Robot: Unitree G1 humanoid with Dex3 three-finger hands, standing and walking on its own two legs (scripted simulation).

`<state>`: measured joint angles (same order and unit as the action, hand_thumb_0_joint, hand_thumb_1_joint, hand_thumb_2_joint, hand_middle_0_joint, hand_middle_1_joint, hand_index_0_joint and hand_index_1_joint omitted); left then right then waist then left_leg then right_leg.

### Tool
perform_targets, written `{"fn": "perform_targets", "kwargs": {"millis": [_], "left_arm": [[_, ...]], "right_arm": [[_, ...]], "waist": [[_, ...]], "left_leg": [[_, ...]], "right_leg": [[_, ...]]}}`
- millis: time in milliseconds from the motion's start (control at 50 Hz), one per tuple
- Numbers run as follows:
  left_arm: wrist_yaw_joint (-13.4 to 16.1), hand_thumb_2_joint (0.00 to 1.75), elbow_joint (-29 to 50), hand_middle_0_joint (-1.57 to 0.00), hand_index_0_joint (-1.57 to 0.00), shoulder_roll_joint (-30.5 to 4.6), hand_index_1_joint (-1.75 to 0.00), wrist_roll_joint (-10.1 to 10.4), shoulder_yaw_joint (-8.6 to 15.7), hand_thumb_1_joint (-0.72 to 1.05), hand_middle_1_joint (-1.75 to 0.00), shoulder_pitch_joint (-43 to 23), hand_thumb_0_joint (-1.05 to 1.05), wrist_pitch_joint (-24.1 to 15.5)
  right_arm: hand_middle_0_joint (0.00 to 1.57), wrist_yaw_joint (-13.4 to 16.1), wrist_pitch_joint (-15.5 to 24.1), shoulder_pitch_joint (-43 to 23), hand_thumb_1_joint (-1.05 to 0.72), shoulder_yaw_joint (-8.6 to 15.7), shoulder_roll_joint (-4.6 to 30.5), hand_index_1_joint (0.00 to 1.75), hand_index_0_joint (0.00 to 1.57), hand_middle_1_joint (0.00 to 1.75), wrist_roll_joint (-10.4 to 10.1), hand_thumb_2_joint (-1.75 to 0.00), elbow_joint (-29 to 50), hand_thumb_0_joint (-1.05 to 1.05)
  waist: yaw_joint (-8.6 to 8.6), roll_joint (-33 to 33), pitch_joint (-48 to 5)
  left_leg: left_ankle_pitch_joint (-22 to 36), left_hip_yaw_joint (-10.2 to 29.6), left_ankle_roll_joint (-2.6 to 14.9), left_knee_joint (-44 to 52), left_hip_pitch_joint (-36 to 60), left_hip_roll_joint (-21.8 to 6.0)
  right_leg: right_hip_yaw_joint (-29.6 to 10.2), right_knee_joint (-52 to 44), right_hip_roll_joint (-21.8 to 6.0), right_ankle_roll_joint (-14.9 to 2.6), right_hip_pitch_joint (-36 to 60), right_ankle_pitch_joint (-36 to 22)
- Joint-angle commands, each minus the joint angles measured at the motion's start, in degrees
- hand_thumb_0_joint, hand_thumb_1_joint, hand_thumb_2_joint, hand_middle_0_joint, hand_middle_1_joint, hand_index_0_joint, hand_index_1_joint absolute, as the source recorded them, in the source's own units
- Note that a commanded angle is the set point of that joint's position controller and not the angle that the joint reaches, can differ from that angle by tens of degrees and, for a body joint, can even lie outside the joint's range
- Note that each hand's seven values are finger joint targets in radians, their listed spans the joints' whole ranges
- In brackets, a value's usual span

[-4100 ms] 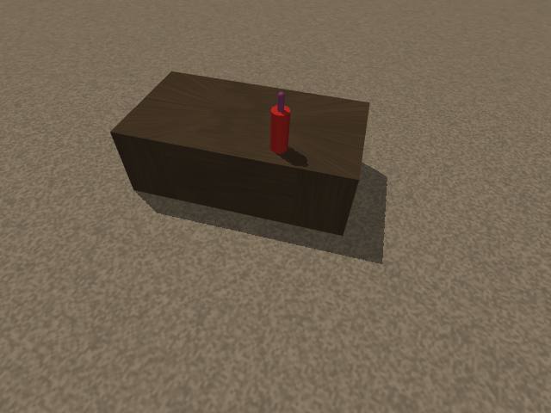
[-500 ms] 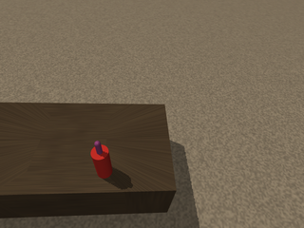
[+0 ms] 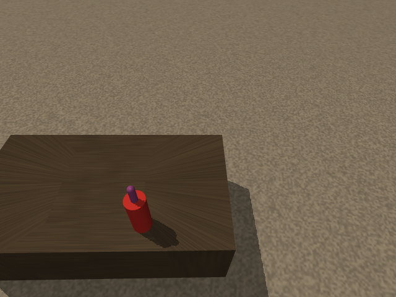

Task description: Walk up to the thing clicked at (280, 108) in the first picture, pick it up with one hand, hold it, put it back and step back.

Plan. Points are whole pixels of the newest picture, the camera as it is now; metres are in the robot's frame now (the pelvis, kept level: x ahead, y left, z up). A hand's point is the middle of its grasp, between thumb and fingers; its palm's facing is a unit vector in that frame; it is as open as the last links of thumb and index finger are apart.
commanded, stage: walk up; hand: left
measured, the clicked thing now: (137, 207) +0.47 +0.21 -0.29
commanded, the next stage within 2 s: stand in 0.26 s
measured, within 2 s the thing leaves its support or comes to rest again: neither
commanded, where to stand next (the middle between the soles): +0.05 +0.01 m, yaw +0 degrees
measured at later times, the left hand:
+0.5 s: hand out of the picture +0.10 +0.25 -0.15, palm faces +0.00 -0.94 -0.34, open 7.4 cm
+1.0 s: hand out of the picture +0.10 +0.25 -0.15, palm faces +0.01 -0.94 -0.35, open 7.4 cm
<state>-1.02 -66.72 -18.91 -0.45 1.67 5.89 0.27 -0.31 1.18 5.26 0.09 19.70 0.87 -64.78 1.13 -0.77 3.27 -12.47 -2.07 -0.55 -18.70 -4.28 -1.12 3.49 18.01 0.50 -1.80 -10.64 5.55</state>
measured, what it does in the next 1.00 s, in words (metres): stands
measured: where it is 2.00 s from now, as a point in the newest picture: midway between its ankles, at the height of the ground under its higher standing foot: outside the picture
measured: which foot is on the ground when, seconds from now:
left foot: down 0.00-1.00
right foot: down 0.00-1.00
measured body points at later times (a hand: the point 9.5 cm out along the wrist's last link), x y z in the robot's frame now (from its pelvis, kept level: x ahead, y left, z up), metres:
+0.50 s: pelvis +0.01 +0.00 +0.00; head +0.02 -0.01 +0.45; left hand +0.10 +0.29 -0.13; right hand +0.07 -0.30 -0.14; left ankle -0.02 +0.12 -0.75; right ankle +0.05 -0.10 -0.75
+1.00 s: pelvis +0.02 +0.00 +0.00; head +0.03 -0.01 +0.45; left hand +0.10 +0.30 -0.13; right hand +0.11 -0.30 -0.13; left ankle -0.02 +0.12 -0.75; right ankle +0.05 -0.10 -0.75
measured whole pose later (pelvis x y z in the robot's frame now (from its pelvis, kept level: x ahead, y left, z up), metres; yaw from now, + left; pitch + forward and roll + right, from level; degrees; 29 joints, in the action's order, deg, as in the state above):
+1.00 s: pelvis +0.02 +0.00 +0.00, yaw +1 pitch -2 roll +0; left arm -0.1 -66.3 -19.4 -0.2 0.1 4.6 -0.7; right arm -0.2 0.6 6.4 -0.1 20.0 1.0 -64.7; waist 0.1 -0.8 1.5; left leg -13.1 -1.0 -1.0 -16.2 -1.4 -1.3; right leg 4.5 17.8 0.6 -1.9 -8.5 7.8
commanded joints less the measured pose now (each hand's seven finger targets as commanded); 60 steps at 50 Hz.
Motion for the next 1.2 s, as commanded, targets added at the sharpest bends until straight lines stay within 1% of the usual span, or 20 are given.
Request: {"fn": "perform_targets", "kwargs": {"millis": [0,220,240,260,280,320,360,400,480,520,580,620,780,820,880,920,960,1060,1120,1180], "left_arm": [[0.77,0.9,4.18,-0.2,-0.2,-12.23,-0.3,-0.04,2.24,0.9,-0.3,-3.18,0.0,-1.59],[0.87,0.9,4.94,-0.2,-0.2,-11.93,-0.3,-0.18,2.51,0.9,-0.3,-4.16,0.0,-1.41],[1.04,0.9,4.56,-0.2,-0.2,-12.36,-0.3,0.13,1.8,0.9,-0.3,-4.11,0.0,-1.84],[1.09,0.9,4.47,-0.2,-0.2,-12.29,-0.3,0.11,1.72,0.9,-0.3,-3.96,0.0,-1.95],[1.16,0.9,4.55,-0.2,-0.2,-12.7,-0.3,0.09,1.75,0.9,-0.3,-4.63,0.0,-1.95],[1.16,0.9,4.38,-0.2,-0.2,-12.39,-0.3,-0.02,1.43,0.9,-0.3,-4.39,0.0,-2.05],[1.14,0.9,4.58,-0.2,-0.2,-12.56,-0.3,0.13,1.28,0.9,-0.3,-5.13,0.0,-2.28],[1.18,0.9,4.33,-0.2,-0.2,-12.68,-0.3,0.12,1.24,0.9,-0.3,-4.4,0.0,-2.27],[1.15,0.9,4.51,-0.2,-0.2,-12.95,-0.3,0.17,1.05,0.9,-0.3,-5.23,0.0,-2.19],[1.25,0.9,4.5,-0.2,-0.2,-13.07,-0.3,0.09,0.95,0.9,-0.3,-4.9,0.0,-2.29],[1.27,0.9,4.37,-0.2,-0.2,-12.6,-0.3,0.22,0.63,0.9,-0.3,-4.5,0.0,-2.62],[1.33,0.9,4.2,-0.2,-0.2,-12.9,-0.3,0.35,0.67,0.9,-0.3,-4.25,0.0,-2.71],[1.62,0.9,3.68,-0.2,-0.2,-12.64,-0.3,0.32,0.4,0.9,-0.3,-3.7,0.0,-2.47],[1.64,0.9,3.73,-0.2,-0.2,-13.13,-0.3,0.36,0.47,0.9,-0.3,-3.71,0.0,-2.41],[1.69,0.9,3.74,-0.2,-0.2,-13.25,-0.3,0.23,0.54,0.9,-0.3,-3.91,0.0,-2.3],[1.64,0.9,3.7,-0.2,-0.2,-13.19,-0.3,0.3,0.51,0.9,-0.3,-4.05,0.0,-2.26],[1.65,0.9,3.79,-0.2,-0.2,-12.96,-0.3,0.05,0.46,0.9,-0.3,-3.8,0.0,-2.39],[1.58,0.9,3.82,-0.2,-0.2,-13.0,-0.3,0.15,0.49,0.9,-0.3,-3.31,0.0,-2.57],[1.53,0.9,3.95,-0.2,-0.2,-13.01,-0.3,0.23,0.54,0.9,-0.3,-3.63,0.0,-2.51],[1.6,0.9,3.86,-0.2,-0.2,-13.11,-0.3,0.11,0.54,0.9,-0.3,-3.16,0.0,-2.53]], "right_arm": [[0.2,1.24,1.36,-1.79,-0.9,2.63,12.6,0.3,0.2,0.3,-0.28,-0.9,2.79,0.0],[0.2,1.36,1.35,-1.5,-0.9,2.53,12.3,0.3,0.2,0.3,-0.15,-0.9,2.9,0.0],[0.2,1.1,0.96,-0.59,-0.9,2.11,11.17,0.3,0.2,0.3,-0.12,-0.9,2.22,0.0],[0.2,0.99,0.79,-1.45,-0.9,2.2,11.54,0.3,0.2,0.3,-0.16,-0.9,2.3,0.0],[0.2,0.96,0.71,-0.98,-0.9,2.21,11.28,0.3,0.2,0.3,-0.13,-0.9,2.5,0.0],[0.2,0.75,0.65,-1.13,-0.9,2.27,11.66,0.3,0.2,0.3,-0.2,-0.9,2.51,0.0],[0.2,0.73,0.84,-0.32,-0.9,2.08,11.83,0.3,0.2,0.3,-0.09,-0.9,2.33,0.0],[0.2,0.69,0.81,-0.54,-0.9,2.12,12.02,0.3,0.2,0.3,-0.14,-0.9,2.34,0.0],[0.2,0.6,0.66,0.59,-0.9,2.01,12.16,0.3,0.2,0.3,-0.07,-0.9,2.39,0.0],[0.2,0.59,0.69,0.67,-0.9,2.09,12.13,0.3,0.2,0.3,-0.05,-0.9,2.5,0.0],[0.2,0.68,0.96,0.72,-0.9,2.09,12.39,0.3,0.2,0.3,-0.12,-0.9,2.44,0.0],[0.2,0.79,1.07,0.74,-0.9,1.98,12.14,0.3,0.2,0.3,-0.13,-0.9,2.32,0.0],[0.2,1.01,0.7,0.25,-0.9,1.95,12.19,0.3,0.2,0.3,-0.23,-0.9,2.17,0.0],[0.2,1.03,0.65,0.8,-0.9,1.83,11.97,0.3,0.2,0.3,-0.19,-0.9,2.03,0.0],[0.2,1.03,0.47,0.4,-0.9,1.8,11.79,0.3,0.2,0.3,-0.13,-0.9,2.11,0.0],[0.2,0.94,0.38,0.34,-0.9,1.81,11.85,0.3,0.2,0.3,-0.11,-0.9,2.27,0.0],[0.2,0.87,0.41,-0.01,-0.9,1.94,11.97,0.3,0.2,0.3,-0.18,-0.9,2.63,0.0],[0.2,0.81,0.61,-0.07,-0.9,1.92,12.05,0.3,0.2,0.3,-0.36,-0.9,3.01,0.0],[0.2,0.93,0.66,-0.31,-0.9,1.82,12.22,0.3,0.2,0.3,-0.27,-0.9,3.12,0.0],[0.2,0.91,0.7,-0.17,-0.9,1.92,12.29,0.3,0.2,0.3,-0.32,-0.9,3.24,0.0]], "waist": [[-0.81,1.84,-6.35],[-0.85,1.08,-5.88],[-1.03,-0.49,-5.97],[-0.66,-0.51,-5.0],[-1.06,0.0,-4.63],[-0.86,0.27,-4.0],[-1.07,-0.12,-3.79],[-0.71,0.34,-3.31],[-1.22,1.48,-2.92],[-1.09,1.68,-4.51],[-1.35,0.69,-6.92],[-1.24,0.94,-7.83],[-1.18,1.07,-6.48],[-1.31,0.93,-6.21],[-1.07,0.65,-4.44],[-1.05,0.41,-3.1],[-1.06,0.15,-3.71],[-1.03,-0.06,-5.73],[-0.89,-0.5,-5.15],[-0.99,0.73,-6.7]], "left_leg": [[6.24,5.65,1.99,3.58,-2.26,-7.19],[6.77,5.18,1.88,3.64,-2.86,-7.31],[4.12,5.45,1.24,4.82,-3.6,-7.0],[2.94,5.68,1.37,4.83,-3.82,-6.93],[2.0,5.63,1.32,5.01,-4.17,-6.92],[1.92,5.8,1.42,5.06,-4.28,-6.88],[3.65,5.96,1.4,5.4,-4.37,-7.27],[2.5,6.12,1.34,5.48,-4.64,-7.06],[0.43,6.03,1.56,5.4,-5.08,-6.75],[2.7,6.11,1.49,5.18,-4.21,-6.84],[8.14,6.09,1.44,4.75,-2.07,-7.46],[10.94,6.04,1.27,4.6,-0.89,-7.57],[12.49,5.76,1.11,4.79,-0.49,-7.73],[11.92,5.72,1.02,4.88,-0.27,-7.72],[8.41,5.97,1.07,5.33,-1.47,-7.57],[6.64,5.97,1.14,5.59,-2.87,-7.48],[6.09,6.03,1.41,5.56,-2.93,-7.37],[8.84,6.02,1.4,5.15,-1.25,-7.5],[8.66,6.2,1.3,5.45,-1.41,-7.5],[10.45,5.99,1.2,5.05,-0.08,-7.48]], "right_leg": [[-8.92,-2.5,-8.51,0.22,5.99,-3.87],[-9.03,-1.78,-8.59,0.09,6.7,-6.02],[-9.06,-2.47,-8.92,0.01,7.31,-2.2],[-9.26,-3.05,-8.66,0.16,6.56,0.07],[-9.42,-3.27,-8.7,0.16,6.02,2.02],[-9.23,-3.52,-8.54,0.21,5.66,2.71],[-9.2,-2.99,-8.76,0.01,6.15,-1.22],[-8.96,-3.18,-8.49,0.25,5.86,0.59],[-9.39,-3.98,-8.49,0.35,4.85,4.85],[-9.08,-3.42,-8.58,0.23,5.98,2.35],[-8.26,-1.62,-8.79,0.03,8.04,-6.91],[-7.99,-0.8,-9.05,0.0,8.75,-10.79],[-7.04,-0.97,-8.82,0.43,8.5,-12.04],[-7.37,-1.18,-8.86,0.27,7.75,-10.89],[-7.52,-1.86,-8.64,0.49,6.7,-6.23],[-7.79,-2.5,-8.58,0.41,6.44,-4.7],[-7.66,-2.54,-8.5,0.52,6.91,-4.2],[-7.51,-1.91,-8.68,0.32,8.46,-7.25],[-7.55,-1.83,-8.79,0.29,7.31,-7.37],[-7.2,-1.55,-8.7,0.31,8.39,-9.47]]}}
